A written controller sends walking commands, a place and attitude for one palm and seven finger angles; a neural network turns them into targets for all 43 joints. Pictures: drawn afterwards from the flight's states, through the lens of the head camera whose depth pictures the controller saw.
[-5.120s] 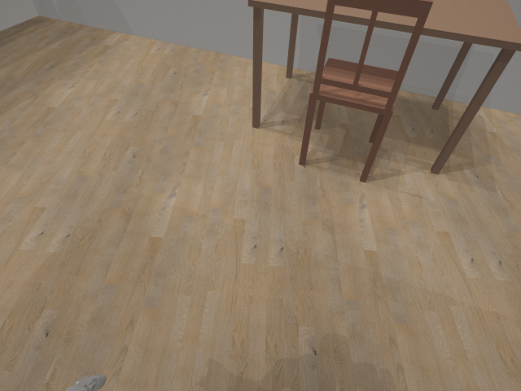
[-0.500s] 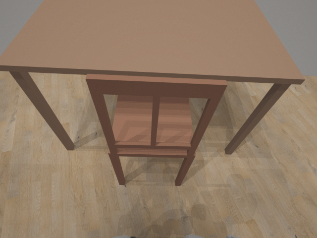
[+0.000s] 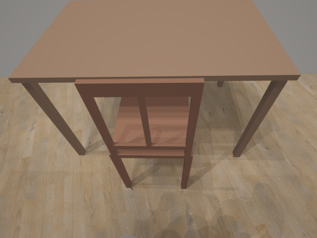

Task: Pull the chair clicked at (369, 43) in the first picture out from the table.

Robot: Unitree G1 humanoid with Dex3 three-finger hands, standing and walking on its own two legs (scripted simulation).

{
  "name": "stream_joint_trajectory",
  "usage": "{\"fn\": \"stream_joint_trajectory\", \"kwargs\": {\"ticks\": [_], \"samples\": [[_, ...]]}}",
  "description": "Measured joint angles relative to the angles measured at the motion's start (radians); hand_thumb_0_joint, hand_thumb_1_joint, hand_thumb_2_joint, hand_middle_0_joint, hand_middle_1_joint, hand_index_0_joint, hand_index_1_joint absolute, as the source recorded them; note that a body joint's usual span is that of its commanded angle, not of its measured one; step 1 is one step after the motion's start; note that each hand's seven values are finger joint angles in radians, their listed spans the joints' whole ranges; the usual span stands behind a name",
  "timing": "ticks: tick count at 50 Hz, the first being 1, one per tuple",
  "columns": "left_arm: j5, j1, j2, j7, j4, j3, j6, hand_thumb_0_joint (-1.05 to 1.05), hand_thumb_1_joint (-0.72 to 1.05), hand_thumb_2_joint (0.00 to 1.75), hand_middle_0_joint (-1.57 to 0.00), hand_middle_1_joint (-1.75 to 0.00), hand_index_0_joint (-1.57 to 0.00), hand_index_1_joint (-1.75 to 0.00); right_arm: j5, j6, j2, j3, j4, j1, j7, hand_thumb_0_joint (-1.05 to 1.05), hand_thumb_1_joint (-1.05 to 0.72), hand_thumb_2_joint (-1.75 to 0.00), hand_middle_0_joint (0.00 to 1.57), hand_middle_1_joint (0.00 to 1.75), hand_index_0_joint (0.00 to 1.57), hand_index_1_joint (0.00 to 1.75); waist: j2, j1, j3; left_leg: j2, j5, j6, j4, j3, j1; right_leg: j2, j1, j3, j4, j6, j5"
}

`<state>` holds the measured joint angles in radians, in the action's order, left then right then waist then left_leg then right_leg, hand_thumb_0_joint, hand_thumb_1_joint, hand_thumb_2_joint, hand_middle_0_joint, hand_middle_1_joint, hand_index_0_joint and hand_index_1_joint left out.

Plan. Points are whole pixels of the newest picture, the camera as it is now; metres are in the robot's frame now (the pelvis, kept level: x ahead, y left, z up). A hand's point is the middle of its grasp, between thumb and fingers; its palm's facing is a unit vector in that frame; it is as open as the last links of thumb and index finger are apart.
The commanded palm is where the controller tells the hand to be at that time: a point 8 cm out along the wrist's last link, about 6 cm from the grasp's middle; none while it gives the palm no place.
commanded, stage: come to a stop and stand still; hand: left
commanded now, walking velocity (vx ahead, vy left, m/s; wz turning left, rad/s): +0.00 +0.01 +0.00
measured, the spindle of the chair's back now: (145, 123) +0.49 +0.10 -0.09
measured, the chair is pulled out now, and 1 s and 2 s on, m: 0.00 0.00 0.00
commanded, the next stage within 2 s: look again from close up in 0.56 s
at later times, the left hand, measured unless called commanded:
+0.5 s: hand out of the picture +0.01 +0.22 -0.19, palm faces +0.02 -0.98 -0.19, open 7.3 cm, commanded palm none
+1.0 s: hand out of the picture +0.01 +0.23 -0.19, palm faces -0.01 -0.98 -0.22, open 7.4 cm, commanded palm none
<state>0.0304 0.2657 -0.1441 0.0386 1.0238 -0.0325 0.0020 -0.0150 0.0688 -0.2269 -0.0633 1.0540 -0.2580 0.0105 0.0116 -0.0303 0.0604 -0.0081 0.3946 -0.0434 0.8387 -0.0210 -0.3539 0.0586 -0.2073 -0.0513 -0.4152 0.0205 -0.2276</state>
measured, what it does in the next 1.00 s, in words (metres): steps on the spot: left foot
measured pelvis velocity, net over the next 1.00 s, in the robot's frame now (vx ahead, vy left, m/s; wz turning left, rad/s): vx -0.01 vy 0.05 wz -0.01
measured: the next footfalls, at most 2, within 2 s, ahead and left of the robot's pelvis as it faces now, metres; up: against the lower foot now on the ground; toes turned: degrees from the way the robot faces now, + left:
left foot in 0.14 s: +0.01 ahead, +0.16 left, +0.00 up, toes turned +3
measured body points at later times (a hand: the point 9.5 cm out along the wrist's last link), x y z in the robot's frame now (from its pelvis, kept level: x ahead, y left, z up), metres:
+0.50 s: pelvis +0.00 +0.05 -0.01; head +0.02 +0.05 +0.44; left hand +0.01 +0.27 -0.17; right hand +0.07 -0.18 -0.16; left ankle -0.03 +0.16 -0.75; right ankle -0.01 -0.09 -0.75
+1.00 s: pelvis -0.01 +0.05 -0.01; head -0.01 +0.05 +0.44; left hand +0.01 +0.28 -0.17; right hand -0.01 -0.17 -0.17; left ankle -0.03 +0.16 -0.75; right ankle -0.01 -0.09 -0.75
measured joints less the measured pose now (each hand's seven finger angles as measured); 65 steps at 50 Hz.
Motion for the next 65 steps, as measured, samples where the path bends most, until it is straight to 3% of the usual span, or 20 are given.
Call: {"fn": "stream_joint_trajectory", "kwargs": {"ticks": [3, 7, 8, 12, 15, 20, 30, 34, 40, 65], "samples": [[0.003, 0.001, -0.012, 0.002, 0.005, -0.005, -0.003, 0.01, 0.91, 0.9, -0.21, -0.3, -0.2, -0.3, 0.006, -0.004, 0.002, 0.004, -0.008, 0.018, 0.005, 0.01, -0.91, -0.9, 0.19, 0.3, 0.2, 0.3, -0.008, -0.01, 0.012, 0.001, 0.018, 0.003, -0.106, -0.004, 0.038, 0.01, -0.011, 0.0, -0.014, -0.011, -0.004], [-0.004, 0.012, -0.032, 0.0, 0.031, -0.01, -0.019, 0.01, 0.91, 0.9, -0.21, -0.3, -0.2, -0.3, 0.01, -0.036, 0.012, 0.017, -0.024, 0.037, 0.009, 0.01, -0.91, -0.9, 0.19, 0.3, 0.2, 0.3, -0.008, -0.007, 0.002, -0.013, -0.144, 0.017, -0.365, -0.013, 0.151, 0.006, -0.033, -0.002, -0.079, -0.038, -0.037], [-0.008, 0.011, -0.037, 0.0, 0.04, -0.01, -0.025, 0.01, 0.91, 0.9, -0.21, -0.3, -0.2, -0.3, 0.007, -0.046, 0.018, 0.019, -0.023, 0.04, 0.011, 0.01, -0.91, -0.9, 0.19, 0.3, 0.2, 0.3, -0.007, -0.003, -0.004, -0.016, -0.113, 0.025, -0.385, -0.011, 0.166, 0.004, -0.042, -0.006, -0.108, -0.046, -0.054], [-0.009, -0.003, -0.069, 0.002, 0.06, -0.011, -0.041, 0.01, 0.91, 0.9, -0.2, -0.3, -0.2, -0.3, -0.001, -0.051, 0.073, 0.045, -0.012, 0.056, 0.016, 0.01, -0.91, -0.9, 0.19, 0.3, 0.2, 0.3, -0.069, -0.018, -0.015, 0.012, -0.101, 0.047, -0.372, -0.032, 0.182, 0.02, -0.044, 0.018, -0.164, -0.037, -0.13], [-0.011, -0.013, -0.069, -0.001, 0.069, -0.002, -0.037, 0.01, 0.91, 0.9, -0.2, -0.3, -0.2, -0.3, 0.001, -0.058, 0.089, 0.053, -0.011, 0.073, 0.029, 0.0, -0.92, -0.9, 0.2, 0.3, 0.2, 0.3, -0.085, -0.021, -0.016, 0.025, -0.107, 0.053, -0.381, -0.046, 0.198, 0.019, -0.023, 0.026, -0.144, -0.033, -0.095], [-0.011, -0.019, -0.027, -0.007, 0.088, 0.022, -0.018, 0.01, 0.91, 0.9, -0.2, -0.3, -0.2, -0.3, 0.01, -0.059, 0.072, 0.051, -0.001, 0.093, 0.028, 0.0, -0.93, -0.9, 0.2, 0.3, 0.2, 0.3, -0.031, -0.007, -0.024, 0.005, -0.104, 0.054, -0.388, -0.041, 0.212, -0.003, 0.025, 0.019, -0.063, -0.052, -0.047], [-0.013, -0.028, -0.021, -0.006, 0.113, 0.029, -0.01, 0.01, 0.92, 0.9, -0.2, -0.3, -0.2, -0.3, 0.01, -0.073, 0.063, 0.056, 0.045, 0.055, 0.026, 0.0, -0.93, -0.9, 0.2, 0.3, 0.2, 0.3, -0.035, 0.011, -0.024, 0.004, -0.131, 0.055, -0.446, -0.044, 0.232, -0.007, 0.048, 0.02, 0.004, -0.054, -0.015], [-0.012, -0.025, -0.021, 0.003, 0.119, 0.033, 0.001, 0.01, 0.91, 0.9, -0.2, -0.3, -0.2, -0.3, 0.011, -0.072, 0.063, 0.061, 0.062, 0.025, 0.024, 0.0, -0.92, -0.9, 0.2, 0.3, 0.2, 0.3, -0.029, 0.016, -0.023, -0.001, -0.126, 0.053, -0.434, -0.04, 0.224, -0.011, 0.049, 0.015, 0.008, -0.053, -0.015], [-0.014, -0.006, -0.019, 0.012, 0.094, 0.047, 0.023, 0.01, 0.91, 0.9, -0.2, -0.3, -0.2, -0.3, 0.006, -0.087, 0.057, 0.059, 0.02, -0.007, 0.02, 0.01, -0.91, -0.9, 0.2, 0.3, 0.2, 0.3, -0.007, 0.042, -0.005, -0.001, -0.084, 0.059, -0.341, -0.039, 0.179, -0.007, 0.01, 0.016, -0.071, -0.054, -0.046], [-0.016, 0.037, -0.008, -0.003, 0.072, 0.051, 0.009, 0.01, 0.91, 0.9, -0.2, -0.3, -0.2, -0.3, 0.01, -0.078, 0.082, 0.066, 0.048, -0.033, 0.005, 0.01, -0.91, -0.9, 0.2, 0.3, 0.2, 0.3, -0.024, 0.029, -0.026, 0.011, -0.149, 0.063, -0.395, -0.048, 0.189, 0.002, 0.005, 0.026, -0.046, -0.054, 0.004]]}}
